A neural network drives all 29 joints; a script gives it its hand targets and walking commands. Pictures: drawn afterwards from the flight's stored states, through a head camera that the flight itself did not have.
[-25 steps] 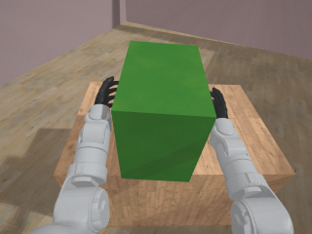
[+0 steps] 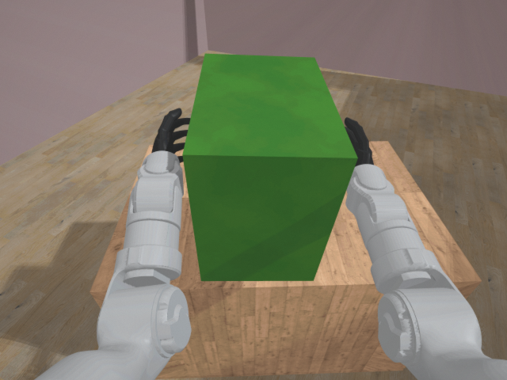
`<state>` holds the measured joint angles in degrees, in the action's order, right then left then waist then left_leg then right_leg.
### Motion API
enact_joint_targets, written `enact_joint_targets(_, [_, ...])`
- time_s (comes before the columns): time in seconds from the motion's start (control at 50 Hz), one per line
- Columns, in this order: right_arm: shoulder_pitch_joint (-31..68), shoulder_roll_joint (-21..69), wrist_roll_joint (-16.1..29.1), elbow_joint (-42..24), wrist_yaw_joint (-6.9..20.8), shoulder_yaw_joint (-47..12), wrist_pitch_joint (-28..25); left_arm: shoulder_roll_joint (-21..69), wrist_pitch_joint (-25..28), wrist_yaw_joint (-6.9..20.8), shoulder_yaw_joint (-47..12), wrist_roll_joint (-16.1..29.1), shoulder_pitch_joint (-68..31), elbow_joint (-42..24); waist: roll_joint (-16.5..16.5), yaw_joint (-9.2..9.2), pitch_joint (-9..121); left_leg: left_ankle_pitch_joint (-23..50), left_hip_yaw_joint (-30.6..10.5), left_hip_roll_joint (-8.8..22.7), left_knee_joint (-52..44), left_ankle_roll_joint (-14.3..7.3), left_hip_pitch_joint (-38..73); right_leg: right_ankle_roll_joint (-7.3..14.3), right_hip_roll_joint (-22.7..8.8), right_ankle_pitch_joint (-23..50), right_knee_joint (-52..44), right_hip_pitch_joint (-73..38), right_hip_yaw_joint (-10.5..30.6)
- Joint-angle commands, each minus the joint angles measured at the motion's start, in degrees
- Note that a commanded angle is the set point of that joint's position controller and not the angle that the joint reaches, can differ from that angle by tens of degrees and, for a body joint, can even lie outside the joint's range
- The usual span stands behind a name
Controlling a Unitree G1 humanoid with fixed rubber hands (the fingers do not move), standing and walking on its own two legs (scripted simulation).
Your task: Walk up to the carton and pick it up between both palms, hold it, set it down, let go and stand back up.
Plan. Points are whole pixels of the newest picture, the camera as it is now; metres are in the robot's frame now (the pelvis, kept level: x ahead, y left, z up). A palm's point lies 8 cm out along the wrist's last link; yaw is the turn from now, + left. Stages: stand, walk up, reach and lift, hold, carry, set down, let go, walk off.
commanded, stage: reach and lift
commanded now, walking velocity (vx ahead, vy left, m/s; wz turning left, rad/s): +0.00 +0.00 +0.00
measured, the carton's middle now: (259, 166) +0.47 +0.00 +0.12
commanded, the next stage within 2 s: hold in 0.96 s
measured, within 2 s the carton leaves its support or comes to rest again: neither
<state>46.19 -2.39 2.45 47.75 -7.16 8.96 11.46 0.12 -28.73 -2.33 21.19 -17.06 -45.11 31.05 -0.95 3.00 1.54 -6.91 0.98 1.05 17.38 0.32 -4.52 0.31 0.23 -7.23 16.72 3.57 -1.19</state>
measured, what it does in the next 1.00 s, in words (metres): stands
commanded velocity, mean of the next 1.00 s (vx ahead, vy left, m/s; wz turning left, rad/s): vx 0.00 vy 0.00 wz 0.00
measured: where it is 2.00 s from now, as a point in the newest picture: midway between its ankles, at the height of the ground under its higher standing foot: outside the picture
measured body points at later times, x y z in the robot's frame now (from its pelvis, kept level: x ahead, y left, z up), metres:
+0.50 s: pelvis +0.02 +0.02 +0.00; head -0.03 +0.04 +0.44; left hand +0.39 +0.18 +0.20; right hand +0.39 -0.13 +0.19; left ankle +0.04 +0.12 -0.75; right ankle +0.03 -0.11 -0.75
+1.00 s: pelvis +0.01 -0.01 +0.00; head -0.06 +0.01 +0.44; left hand +0.39 +0.16 +0.23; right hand +0.40 -0.14 +0.21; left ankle +0.04 +0.12 -0.75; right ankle +0.03 -0.11 -0.75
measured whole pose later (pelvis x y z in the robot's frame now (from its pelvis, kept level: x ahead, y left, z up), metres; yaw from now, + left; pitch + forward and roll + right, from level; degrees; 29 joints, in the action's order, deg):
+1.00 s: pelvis +0.01 -0.01 +0.00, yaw +1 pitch -9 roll +0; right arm 45.9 -2.4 9.8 38.4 -12.2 1.5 20.3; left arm -1.9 -41.0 4.5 20.8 -20.2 -43.3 16.6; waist -3.3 5.0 0.7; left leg -8.6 -1.4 1.7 18.6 1.4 -1.6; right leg 1.4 1.3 -8.7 16.7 -0.4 -2.5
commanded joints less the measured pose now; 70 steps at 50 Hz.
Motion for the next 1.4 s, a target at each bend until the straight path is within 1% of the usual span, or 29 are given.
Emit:
enact_joint_targets(0.0, [45.72,36.89,7.52,-23.93,3.00,-23.82,-4.29,31.67,1.78,9.67,-20.00,6.23,-32.03,-8.73,-4.52,-1.09,26.09,10.12,1.51,-4.69,1.14,-2.70,8.65,-4.99,1.54,12.83,-2.26,-8.72,-1.12])
enact_joint_targets(0.1, [39.27,34.82,9.52,-24.88,0.28,-25.18,-2.17,30.69,-0.76,11.75,-21.79,4.75,-27.65,-13.44,-2.02,1.87,21.36,11.17,0.33,-4.81,1.25,-1.40,9.24,-5.85,1.45,18.56,-1.79,-9.44,-1.85])
enact_joint_targets(0.12, [38.02,34.57,10.61,-25.92,-0.07,-26.00,-1.77,30.47,-1.59,12.12,-22.19,4.51,-25.91,-14.61,-0.84,1.70,20.72,12.44,0.59,-4.88,1.44,-1.13,9.59,-5.80,1.50,18.60,-1.98,-10.18,-1.57])
enact_joint_targets(0.14, [36.78,33.91,11.27,-26.50,-0.24,-26.40,-1.71,31.10,-1.87,12.16,-23.72,4.96,-25.92,-17.43,-0.12,2.24,21.08,14.14,0.42,-4.59,1.78,-0.38,10.21,-5.51,1.88,19.64,-1.57,-10.38,-1.97])
enact_joint_targets(0.22, [35.40,34.53,15.86,-37.43,-1.55,-30.94,-1.79,35.72,-2.83,11.28,-34.71,10.17,-27.25,-33.52,5.68,4.58,27.96,29.61,-0.85,-3.92,6.41,3.07,15.24,-4.72,3.55,26.73,0.31,-12.08,-2.52])
enact_joint_targets(0.26, [34.20,32.90,16.58,-39.69,-1.46,-30.85,-1.07,36.68,-3.64,10.20,-38.46,11.93,-27.84,-37.40,8.82,5.54,27.11,33.27,-2.08,-2.92,7.62,4.72,17.36,-3.88,4.41,22.80,-0.15,-8.57,-3.15])
enact_joint_targets(0.3, [30.62,30.24,15.64,-37.63,-0.66,-28.38,0.36,36.52,-4.76,9.45,-39.64,11.80,-27.19,-37.90,10.93,6.33,21.85,30.73,-2.74,-1.92,6.90,5.65,17.18,-3.13,4.56,15.46,-1.21,-3.84,-3.49])
enact_joint_targets(0.36, [31.18,27.42,13.40,-36.23,0.91,-25.39,1.88,36.30,-6.76,8.95,-39.33,10.79,-26.61,-35.62,9.67,6.17,16.42,21.49,-2.68,-1.03,4.31,5.42,14.77,-2.04,4.22,5.76,-2.43,-0.96,-3.97])
enact_joint_targets(0.42, [35.29,26.08,11.82,-34.29,2.39,-23.57,2.85,35.88,-8.70,9.07,-37.04,8.71,-26.00,-29.55,6.93,4.79,12.46,10.97,-2.30,-0.72,1.22,4.02,11.61,-1.61,3.68,-0.84,-3.38,-0.41,-3.80])
enact_joint_targets(0.46, [39.07,26.56,11.69,-34.08,3.15,-23.48,2.82,36.04,-8.98,8.81,-35.10,8.33,-27.49,-27.57,4.90,3.34,13.81,7.43,-2.17,-0.44,0.02,3.05,11.19,-1.46,3.62,-2.30,-3.30,-0.85,-3.87])
enact_joint_targets(0.48, [41.58,27.07,12.28,-35.40,3.56,-24.37,2.59,36.31,-9.09,8.55,-34.62,8.64,-27.78,-27.24,4.14,2.15,15.50,7.53,-2.05,-0.38,-0.16,2.73,11.12,-1.42,3.65,-1.89,-3.21,-1.28,-3.72])
enact_joint_targets(0.5, [42.30,27.50,12.18,-35.76,3.89,-23.98,2.32,37.24,-8.62,8.19,-35.19,9.33,-29.23,-28.09,4.10,2.64,18.08,6.73,-2.40,-0.13,-0.17,2.94,11.91,-1.41,3.81,-1.84,-2.94,-0.81,-3.63])
enact_joint_targets(0.52, [44.15,28.48,12.87,-37.84,4.21,-25.73,1.82,37.58,-8.15,7.72,-35.31,10.09,-29.89,-29.09,3.12,1.56,21.62,8.94,-2.14,-0.27,0.59,2.55,12.96,-1.38,4.04,0.48,-2.48,-1.35,-3.77])
enact_joint_targets(0.58, [44.54,30.40,14.77,-41.41,4.12,-29.19,0.94,40.09,-6.41,5.93,-38.16,13.14,-30.83,-33.10,3.76,1.53,31.95,18.61,-2.79,-0.33,3.40,3.34,18.59,-1.60,4.93,8.07,-1.48,-1.53,-3.39])
enact_joint_targets(0.62, [43.42,30.80,15.46,-42.43,3.60,-31.21,1.25,39.17,-6.47,5.48,-37.24,12.60,-28.80,-32.50,3.09,0.98,34.29,22.30,-2.36,-1.10,4.70,2.83,19.22,-1.85,5.24,12.48,-1.32,-2.68,-3.14])
enact_joint_targets(0.66, [41.88,30.52,14.59,-39.56,3.35,-30.27,2.21,36.33,-6.76,5.91,-34.24,11.27,-29.44,-30.31,1.77,0.85,30.94,17.18,-1.77,-1.71,3.79,1.72,16.18,-2.19,4.71,10.47,-1.75,-2.50,-2.66])
enact_joint_targets(0.68, [41.08,30.52,13.57,-36.79,3.14,-29.47,3.10,33.74,-7.57,6.60,-30.72,9.00,-28.59,-27.15,-0.28,0.22,27.01,13.45,-0.95,-2.52,2.61,0.40,13.74,-2.55,4.13,8.47,-2.46,-3.37,-2.55])
enact_joint_targets(0.74, [39.22,31.48,11.56,-31.61,2.24,-26.50,4.72,28.95,-8.89,9.44,-24.23,5.23,-27.99,-22.32,-4.13,0.25,18.54,6.00,0.32,-3.57,0.24,-2.34,8.84,-3.55,2.80,4.54,-3.77,-4.26,-1.86])
enact_joint_targets(0.78, [39.95,32.18,10.57,-26.66,1.94,-23.74,5.65,26.44,-9.19,11.34,-20.96,3.07,-30.85,-18.73,-4.21,0.38,13.48,0.15,0.82,-4.16,-0.96,-3.36,5.99,-4.03,1.97,-0.35,-4.45,-3.00,-1.49])
enact_joint_targets(0.82, [41.22,33.50,10.54,-25.02,1.88,-22.45,5.70,25.72,-9.12,12.89,-19.66,2.45,-33.06,-17.17,-3.43,0.48,11.74,-1.54,1.24,-4.58,-1.04,-3.52,4.96,-4.32,1.30,-2.90,-4.80,-2.32,-0.69])
enact_joint_targets(0.88, [44.81,35.95,11.64,-28.91,0.65,-24.06,4.14,28.04,-8.07,13.79,-22.23,4.18,-33.73,-18.74,-1.57,0.89,16.53,2.67,1.36,-4.73,-0.27,-2.45,5.02,-4.79,1.26,5.95,-3.36,-6.25,-0.57])
enact_joint_targets(0.94, [46.55,35.96,14.08,-34.61,-1.03,-26.54,2.53,32.42,-7.39,13.56,-26.74,6.39,-32.11,-21.32,2.65,2.31,23.71,11.04,1.29,-5.00,1.73,-0.49,8.16,-5.01,1.86,18.38,-1.47,-11.29,-0.60])
enact_joint_targets(0.96, [45.29,36.15,15.30,-36.57,-1.58,-28.12,2.33,33.56,-7.32,13.38,-28.38,7.21,-31.60,-24.71,3.06,2.85,26.82,15.40,0.90,-4.99,3.02,0.08,10.14,-5.05,2.18,22.99,-0.67,-13.16,-0.88])
enact_joint_targets(0.98, [44.05,35.45,15.76,-36.43,-1.94,-28.16,2.53,34.07,-7.49,13.16,-29.95,7.56,-31.03,-25.34,4.86,3.62,26.55,16.69,0.75,-5.07,3.61,0.86,10.48,-4.96,2.37,23.53,-0.65,-13.08,-0.88])
enact_joint_targets(1.02, [45.18,35.18,16.84,-40.43,-2.62,-29.93,2.32,33.73,-7.45,12.87,-31.31,8.90,-31.37,-27.50,4.04,3.34,28.80,17.22,0.42,-5.20,4.51,0.77,11.09,-5.02,2.76,22.51,-0.69,-13.19,-1.18])
enact_joint_targets(1.14, [40.89,33.47,16.03,-37.80,-1.78,-28.19,5.30,33.18,-9.42,12.07,-32.99,10.00,-34.00,-32.76,3.70,4.01,21.84,10.11,-0.02,-3.67,2.29,0.86,9.82,-3.43,3.49,6.81,-2.40,-6.70,-2.09])
enact_joint_targets(1.26, [45.30,29.25,14.27,-33.88,0.84,-23.76,6.80,34.66,-12.17,11.41,-30.87,8.45,-33.59,-25.65,3.26,3.35,14.68,-2.45,-0.76,-1.35,-2.97,0.75,4.48,-1.73,4.04,-4.41,-3.21,-3.67,-2.88])
enact_joint_targets(1.32, [46.22,27.33,13.58,-30.92,1.97,-21.51,6.79,34.98,-13.29,11.14,-29.13,6.45,-31.49,-21.80,3.99,2.92,12.89,-5.99,-1.47,-0.14,-4.91,1.03,3.34,-1.29,4.21,-5.56,-3.13,-4.45,-3.17])
enact_joint_targets(1.38, [46.81,26.79,13.73,-30.01,3.09,-20.98,6.38,35.56,-13.42,10.71,-28.48,6.68,-32.24,-21.90,4.12,2.18,15.58,-7.08,-1.91,0.56,-5.58,1.30,3.11,-1.05,4.44,-4.44,-2.50,-5.78,-3.08])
